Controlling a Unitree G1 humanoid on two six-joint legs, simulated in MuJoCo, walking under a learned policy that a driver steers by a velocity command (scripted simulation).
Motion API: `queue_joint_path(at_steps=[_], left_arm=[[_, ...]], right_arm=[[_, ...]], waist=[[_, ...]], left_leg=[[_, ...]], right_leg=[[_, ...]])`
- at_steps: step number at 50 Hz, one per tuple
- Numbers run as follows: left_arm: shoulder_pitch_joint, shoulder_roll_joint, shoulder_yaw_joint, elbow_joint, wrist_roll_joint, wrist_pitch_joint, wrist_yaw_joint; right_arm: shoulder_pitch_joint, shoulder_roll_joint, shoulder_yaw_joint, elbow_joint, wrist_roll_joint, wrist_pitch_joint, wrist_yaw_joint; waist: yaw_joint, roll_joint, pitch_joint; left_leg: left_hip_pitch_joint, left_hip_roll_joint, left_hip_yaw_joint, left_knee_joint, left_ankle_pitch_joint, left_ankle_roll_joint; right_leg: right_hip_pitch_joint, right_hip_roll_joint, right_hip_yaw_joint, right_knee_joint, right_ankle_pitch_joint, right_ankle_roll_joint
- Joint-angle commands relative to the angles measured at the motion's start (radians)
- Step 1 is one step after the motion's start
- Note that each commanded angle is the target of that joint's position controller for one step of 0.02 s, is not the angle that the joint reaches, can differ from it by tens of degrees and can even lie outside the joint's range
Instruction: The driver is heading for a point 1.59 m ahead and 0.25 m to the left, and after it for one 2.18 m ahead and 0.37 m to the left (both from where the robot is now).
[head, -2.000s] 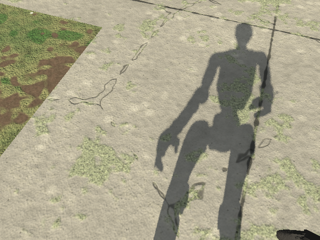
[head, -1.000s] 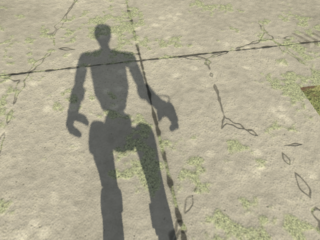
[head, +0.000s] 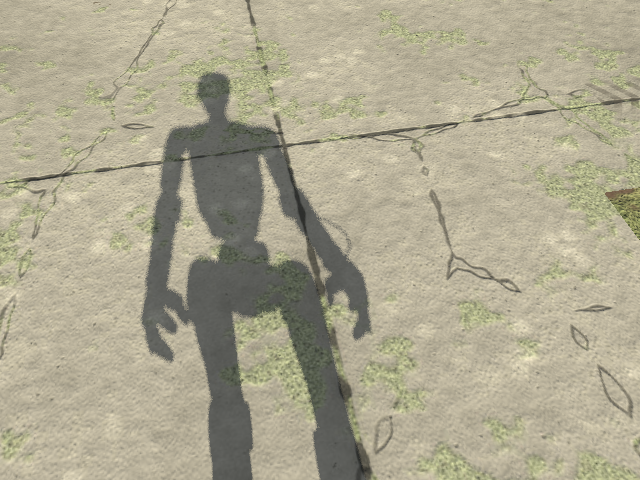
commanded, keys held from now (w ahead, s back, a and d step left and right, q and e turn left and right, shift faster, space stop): no key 0.70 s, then w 0.30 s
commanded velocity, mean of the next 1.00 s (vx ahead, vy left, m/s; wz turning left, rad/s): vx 0.07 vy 0.00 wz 0.00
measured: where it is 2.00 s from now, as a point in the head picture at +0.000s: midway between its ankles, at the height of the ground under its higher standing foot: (338, 450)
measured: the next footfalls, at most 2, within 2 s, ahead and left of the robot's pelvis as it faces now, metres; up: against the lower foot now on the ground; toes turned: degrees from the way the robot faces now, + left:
right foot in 1.42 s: +0.45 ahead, -0.12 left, +0.00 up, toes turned -2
left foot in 2.00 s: +0.77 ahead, +0.11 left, +0.00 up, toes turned +10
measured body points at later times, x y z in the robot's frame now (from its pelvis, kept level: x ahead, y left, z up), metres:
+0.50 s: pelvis +0.00 +0.00 +0.00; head +0.01 +0.00 +0.45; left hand -0.02 +0.24 -0.16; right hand +0.05 -0.25 -0.15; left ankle +0.04 +0.13 -0.73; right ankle -0.05 -0.13 -0.73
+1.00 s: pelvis +0.06 +0.03 -0.01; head +0.06 +0.04 +0.44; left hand +0.00 +0.27 -0.16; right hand +0.09 -0.23 -0.15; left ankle +0.05 +0.12 -0.74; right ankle -0.04 -0.12 -0.72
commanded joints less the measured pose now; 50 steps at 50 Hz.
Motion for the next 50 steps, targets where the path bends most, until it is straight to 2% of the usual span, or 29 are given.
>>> queue_joint_path(at_steps=[1,16,35,36,38,39,40,41,42,43,44,45,47,48,49,50], left_arm=[[0.054,0.096,0.014,-0.01,0.0,-0.008,0.003],[0.11,0.072,0.001,0.038,-0.002,-0.012,0.006],[0.162,0.052,-0.005,0.058,-0.005,-0.013,0.008],[0.184,0.04,-0.007,0.07,-0.005,-0.012,0.009],[0.178,0.069,0.003,0.06,-0.014,-0.008,0.014],[0.175,0.08,0.007,0.047,-0.017,-0.009,0.017],[0.189,0.088,0.01,0.041,-0.022,-0.017,0.017],[0.213,0.103,0.015,0.041,-0.029,-0.027,0.015],[0.244,0.13,0.025,0.045,-0.034,-0.037,0.012],[0.243,0.163,0.038,0.043,-0.036,-0.045,0.009],[0.22,0.17,0.042,0.031,-0.037,-0.05,0.006],[0.188,0.16,0.04,0.018,-0.036,-0.055,0.002],[0.112,0.134,0.032,-0.012,-0.039,-0.055,-0.008],[0.065,0.127,0.029,-0.036,-0.036,-0.062,-0.01],[0.05,0.061,0.014,-0.073,-0.032,-0.078,-0.008],[0.047,0.052,0.011,-0.094,-0.04,-0.1,-0.007]], right_arm=[[-0.005,-0.104,-0.016,-0.024,0.0,-0.007,-0.004],[0.031,-0.087,-0.007,0.009,0.002,-0.005,-0.008],[0.07,-0.071,0.001,0.017,0.004,-0.004,-0.01],[0.087,-0.059,0.004,0.027,0.003,-0.004,-0.01],[0.099,-0.075,-0.003,0.03,0.012,-0.004,-0.012],[0.09,-0.078,-0.005,0.024,0.013,-0.011,-0.011],[0.074,-0.072,-0.004,0.012,0.014,-0.024,-0.007],[0.058,-0.056,-0.002,0.0,0.018,-0.041,-0.001],[0.033,-0.038,0.001,-0.013,0.02,-0.06,0.008],[0.014,-0.021,0.004,-0.026,0.024,-0.078,0.018],[0.005,-0.023,0.005,-0.036,0.025,-0.093,0.026],[0.029,-0.019,0.006,-0.036,0.032,-0.105,0.034],[0.179,-0.033,-0.007,0.015,0.04,-0.118,0.039],[0.304,-0.079,-0.027,0.053,0.033,-0.12,0.038],[0.456,-0.203,-0.063,0.084,0.033,-0.122,0.043],[0.524,-0.2,-0.052,0.087,0.016,-0.131,0.053]], waist=[[0.001,-0.009,-0.006],[0.001,-0.007,0.007],[0.002,-0.007,0.014],[0.004,-0.009,-0.008],[0.005,-0.03,0.037],[0.011,-0.034,0.077],[0.021,-0.044,0.109],[0.033,-0.071,0.126],[0.049,-0.124,0.132],[0.05,-0.186,0.146],[0.043,-0.193,0.167],[0.016,-0.188,0.175],[-0.064,-0.151,0.145],[-0.112,-0.069,0.094],[-0.151,0.221,0.023],[-0.147,0.29,-0.04]], left_leg=[[0.117,0.025,-0.023,-0.063,0.114,0.033],[0.107,0.02,-0.024,-0.07,0.098,0.036],[0.1,0.016,-0.024,-0.067,0.106,0.039],[0.109,0.005,-0.013,-0.069,-0.001,0.04],[0.043,-0.033,0.018,-0.035,-0.326,0.051],[-0.016,-0.033,0.014,-0.023,-0.428,0.061],[-0.059,-0.028,0.007,-0.005,-0.45,0.068],[-0.102,-0.028,0.015,0.037,-0.404,0.066],[-0.157,-0.038,0.046,0.117,-0.313,0.056],[-0.209,-0.042,0.084,0.206,-0.208,0.052],[-0.222,-0.01,0.063,0.246,-0.186,0.068],[-0.194,0.002,0.059,0.204,-0.203,0.086],[0.066,-0.027,0.078,-0.003,-0.166,0.098],[0.234,0.011,-0.022,-0.06,-0.112,0.111],[0.415,0.196,-0.371,-0.215,-0.199,0.212],[0.482,0.367,-0.728,-0.347,-0.215,0.307]], right_leg=[[-0.149,-0.025,0.014,-0.119,0.123,-0.015],[-0.16,-0.02,0.0,-0.125,0.108,-0.013],[-0.164,-0.018,-0.009,-0.123,0.111,-0.011],[-0.156,-0.011,-0.017,-0.131,0.014,-0.015],[-0.198,-0.007,-0.003,-0.128,-0.258,-0.053],[-0.224,-0.024,0.026,-0.139,-0.37,-0.078],[-0.237,-0.056,0.072,-0.16,-0.427,-0.103],[-0.215,-0.102,0.141,-0.193,-0.453,-0.133],[-0.163,-0.169,0.239,-0.248,-0.477,-0.171],[-0.123,-0.25,0.346,-0.303,-0.477,-0.21],[-0.136,-0.298,0.402,-0.323,-0.438,-0.234],[-0.15,-0.301,0.393,-0.308,-0.38,-0.231],[-0.237,-0.201,0.241,-0.194,-0.214,-0.161],[-0.315,-0.124,0.136,-0.014,0.009,-0.118],[-0.496,0.02,-0.052,0.353,0.048,-0.043],[-0.626,0.054,0.008,0.63,-0.179,-0.035]])
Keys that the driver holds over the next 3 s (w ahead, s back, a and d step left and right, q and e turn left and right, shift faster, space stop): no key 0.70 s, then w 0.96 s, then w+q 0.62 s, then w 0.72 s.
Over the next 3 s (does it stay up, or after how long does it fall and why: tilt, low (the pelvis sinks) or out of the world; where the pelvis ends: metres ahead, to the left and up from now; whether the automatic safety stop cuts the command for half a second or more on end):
stays up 1.16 0.16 -0.01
